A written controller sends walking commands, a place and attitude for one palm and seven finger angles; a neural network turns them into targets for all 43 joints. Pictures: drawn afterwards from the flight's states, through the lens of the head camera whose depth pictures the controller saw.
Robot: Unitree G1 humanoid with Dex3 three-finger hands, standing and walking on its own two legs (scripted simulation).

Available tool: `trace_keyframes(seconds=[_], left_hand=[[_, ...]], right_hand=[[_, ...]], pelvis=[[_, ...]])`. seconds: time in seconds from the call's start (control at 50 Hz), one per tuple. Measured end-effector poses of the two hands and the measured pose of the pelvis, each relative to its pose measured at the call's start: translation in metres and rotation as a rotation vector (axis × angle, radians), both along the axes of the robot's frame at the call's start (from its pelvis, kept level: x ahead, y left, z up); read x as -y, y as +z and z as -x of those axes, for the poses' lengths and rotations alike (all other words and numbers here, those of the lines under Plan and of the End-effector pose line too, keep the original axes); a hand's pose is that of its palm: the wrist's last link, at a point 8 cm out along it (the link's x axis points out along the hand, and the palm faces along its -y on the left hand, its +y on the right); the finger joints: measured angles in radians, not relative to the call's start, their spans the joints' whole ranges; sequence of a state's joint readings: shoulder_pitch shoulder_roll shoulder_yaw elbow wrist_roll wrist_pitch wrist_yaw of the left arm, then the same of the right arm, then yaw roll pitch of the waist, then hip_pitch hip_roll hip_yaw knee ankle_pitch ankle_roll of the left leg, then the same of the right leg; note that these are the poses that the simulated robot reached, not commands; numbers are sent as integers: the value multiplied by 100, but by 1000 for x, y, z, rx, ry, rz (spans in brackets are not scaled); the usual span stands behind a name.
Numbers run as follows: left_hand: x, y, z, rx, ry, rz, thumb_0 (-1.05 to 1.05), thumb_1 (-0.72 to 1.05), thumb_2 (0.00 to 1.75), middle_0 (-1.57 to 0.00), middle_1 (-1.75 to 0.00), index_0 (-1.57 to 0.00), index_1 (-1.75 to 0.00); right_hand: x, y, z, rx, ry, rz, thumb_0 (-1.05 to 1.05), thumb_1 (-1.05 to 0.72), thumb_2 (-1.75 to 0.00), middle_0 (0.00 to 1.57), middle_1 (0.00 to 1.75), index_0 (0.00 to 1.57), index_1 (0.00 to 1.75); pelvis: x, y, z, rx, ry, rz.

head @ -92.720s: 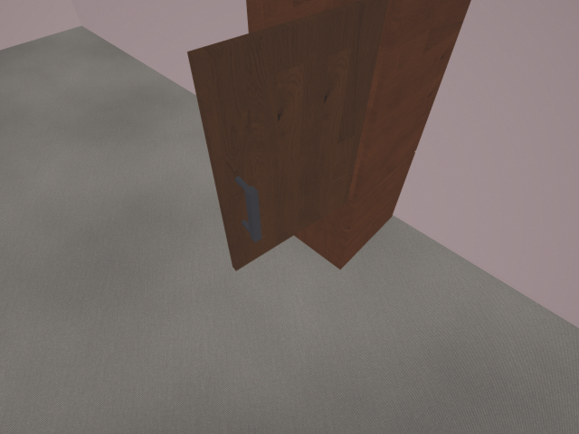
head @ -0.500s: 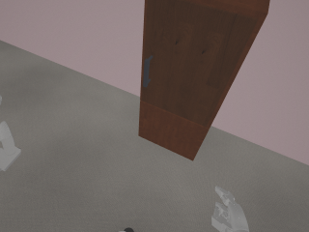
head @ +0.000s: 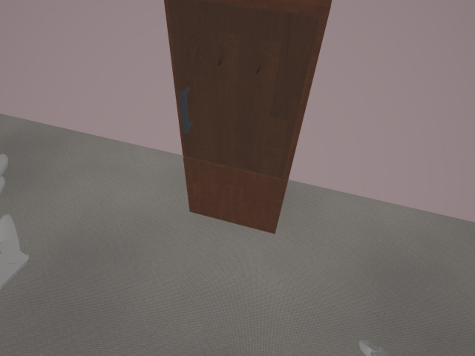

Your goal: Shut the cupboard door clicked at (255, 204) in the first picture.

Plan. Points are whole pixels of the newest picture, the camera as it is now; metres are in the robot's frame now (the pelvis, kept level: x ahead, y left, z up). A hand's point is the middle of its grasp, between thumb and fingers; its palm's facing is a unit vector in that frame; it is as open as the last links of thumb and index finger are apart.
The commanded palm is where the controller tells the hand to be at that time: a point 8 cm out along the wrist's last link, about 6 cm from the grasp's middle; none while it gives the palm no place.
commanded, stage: stop stepping back and stand still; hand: left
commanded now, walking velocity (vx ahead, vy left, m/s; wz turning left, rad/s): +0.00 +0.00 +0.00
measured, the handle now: (186, 110) +0.92 +0.16 -0.09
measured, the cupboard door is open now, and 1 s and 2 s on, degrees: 0 0 0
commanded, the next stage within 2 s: let the arm hang, fingers relaxed in 0.10 s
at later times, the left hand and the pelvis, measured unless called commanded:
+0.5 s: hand out of the picture +0.05 +0.20 -0.17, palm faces +0.02 -0.99 -0.15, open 7.1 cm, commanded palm none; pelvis -0.01 +0.03 +0.00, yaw +1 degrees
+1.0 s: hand out of the picture -0.04 +0.24 -0.16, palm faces +0.02 -0.96 -0.27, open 7.4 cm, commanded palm none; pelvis -0.01 +0.03 +0.01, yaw +0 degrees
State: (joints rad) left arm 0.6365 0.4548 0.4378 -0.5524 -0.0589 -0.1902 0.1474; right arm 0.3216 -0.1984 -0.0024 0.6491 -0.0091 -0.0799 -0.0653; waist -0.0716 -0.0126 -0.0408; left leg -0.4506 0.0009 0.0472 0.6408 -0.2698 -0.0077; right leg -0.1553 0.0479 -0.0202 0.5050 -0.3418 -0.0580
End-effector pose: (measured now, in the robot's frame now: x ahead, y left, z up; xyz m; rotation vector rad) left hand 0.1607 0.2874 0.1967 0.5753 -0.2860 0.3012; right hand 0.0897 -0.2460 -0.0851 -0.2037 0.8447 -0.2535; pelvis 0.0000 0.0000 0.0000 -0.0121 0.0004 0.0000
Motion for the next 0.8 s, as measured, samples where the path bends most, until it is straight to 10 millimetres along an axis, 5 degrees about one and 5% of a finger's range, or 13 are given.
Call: trace_keyframes(seconds=[0.1,0.22,0.28,0.34,0.42,0.48,0.56,0.66,0.8], left_hand=[[-20,1,8,36,83,-10,1,89,90,-22,-30,-22,-30],[-43,-29,-9,-29,158,97,1,89,90,-21,-30,-21,-30],[-45,-103,-27,-354,143,179,0,90,90,-20,-30,-20,-30],[-31,-200,-15,-763,143,299,0,90,90,-20,-29,-20,-29],[10,-297,48,-1199,138,456,1,91,90,-20,-29,-20,-29],[36,-335,106,-1409,188,578,1,93,90,-21,-29,-20,-29],[30,-348,172,-1573,302,630,0,99,90,-21,-30,-21,-29],[20,-337,236,-1732,415,628,0,96,90,-21,-30,-21,-29],[4,-319,265,-1792,503,573,1,92,90,-21,-30,-20,-29]], right_hand=[[-8,-10,-10,-23,30,-7,1,-90,-90,20,30,20,30],[-25,-7,-43,37,77,-22,1,-91,-90,20,30,20,30],[-30,-14,-60,29,154,-44,1,-91,-90,20,30,20,30],[-31,-19,-65,-4,171,-47,1,-91,-90,20,30,20,30],[-29,-18,-48,-86,154,-24,1,-91,-90,20,30,20,30],[-25,-18,-21,-198,126,3,1,-91,-90,20,30,20,30],[-22,-24,20,-371,89,16,0,-91,-90,20,30,20,30],[-25,-34,64,-513,40,-13,1,-91,-90,20,30,20,30],[-33,-47,95,-574,-2,-71,1,-91,-90,20,30,20,30]], pelvis=[[-8,-3,-9,9,-8,11],[-20,-2,-10,16,-2,0],[-26,-5,-3,-1,3,-1],[-31,-6,3,-2,8,1],[-32,-4,6,11,9,-4],[-30,-1,6,16,15,-1],[-28,4,6,15,26,6],[-31,7,6,19,27,7],[-34,9,8,32,16,0]])
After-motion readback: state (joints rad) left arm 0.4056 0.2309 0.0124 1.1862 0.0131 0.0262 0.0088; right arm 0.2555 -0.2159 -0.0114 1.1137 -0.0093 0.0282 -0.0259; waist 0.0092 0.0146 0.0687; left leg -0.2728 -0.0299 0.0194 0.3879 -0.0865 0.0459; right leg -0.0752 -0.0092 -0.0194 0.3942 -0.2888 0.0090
